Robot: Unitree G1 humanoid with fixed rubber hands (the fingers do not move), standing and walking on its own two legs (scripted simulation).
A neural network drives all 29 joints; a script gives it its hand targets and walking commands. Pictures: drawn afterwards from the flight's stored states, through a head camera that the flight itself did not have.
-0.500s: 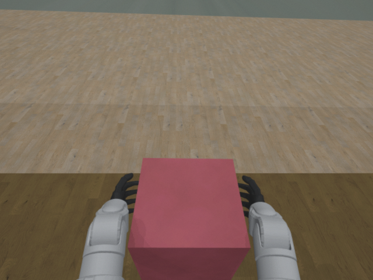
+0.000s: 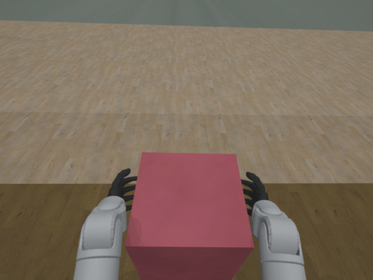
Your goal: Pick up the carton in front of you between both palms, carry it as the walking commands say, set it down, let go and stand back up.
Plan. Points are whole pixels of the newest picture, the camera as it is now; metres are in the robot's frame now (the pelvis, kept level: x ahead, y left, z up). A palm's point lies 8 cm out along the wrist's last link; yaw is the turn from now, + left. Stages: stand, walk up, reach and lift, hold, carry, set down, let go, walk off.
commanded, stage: carry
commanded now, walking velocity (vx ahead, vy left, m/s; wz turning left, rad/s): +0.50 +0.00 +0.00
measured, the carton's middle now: (187, 220) +0.29 +0.00 +0.01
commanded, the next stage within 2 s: none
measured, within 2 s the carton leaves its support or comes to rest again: neither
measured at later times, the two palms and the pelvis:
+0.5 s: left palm (130, 136) +0.49 +0.16 +0.10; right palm (237, 134) +0.50 -0.14 +0.10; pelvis +0.23 +0.00 +0.01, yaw +2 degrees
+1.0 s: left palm (137, 87) +0.82 +0.20 +0.08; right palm (213, 90) +0.80 -0.10 +0.09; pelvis +0.54 +0.06 +0.01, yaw -1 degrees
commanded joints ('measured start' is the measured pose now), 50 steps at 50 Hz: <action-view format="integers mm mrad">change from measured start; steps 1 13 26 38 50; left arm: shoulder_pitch -540 -418 -429 -445 -509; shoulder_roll -823 -888 -889 -882 -883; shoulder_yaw -696 -761 -755 -773 -802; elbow -122 -412 -422 -406 -344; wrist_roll -355 -485 -487 -471 -434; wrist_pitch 69 259 318 294 200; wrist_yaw -208 -211 -206 -231 -174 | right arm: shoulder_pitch -566 -447 -386 -392 -522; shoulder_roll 818 906 892 929 861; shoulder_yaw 698 756 721 747 795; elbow -128 -451 -348 -343 -339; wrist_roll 356 456 439 449 501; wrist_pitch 73 258 313 273 204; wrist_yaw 201 173 186 200 218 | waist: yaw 13 -32 17 -26 -28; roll -128 144 -105 188 124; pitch -84 -150 -117 -237 -135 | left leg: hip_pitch -210 494 -432 500 379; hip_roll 46 300 68 460 257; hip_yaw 63 -114 176 -449 104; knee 72 -175 238 -373 -323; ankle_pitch -126 608 95 -11 427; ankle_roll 21 120 2 229 163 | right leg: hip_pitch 113 -382 454 -369 -487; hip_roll -219 -11 -279 -67 -108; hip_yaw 261 -180 5 -24 -143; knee -250 19 -327 769 331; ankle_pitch -269 -72 500 -118 193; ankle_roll -107 -8 -136 -12 -17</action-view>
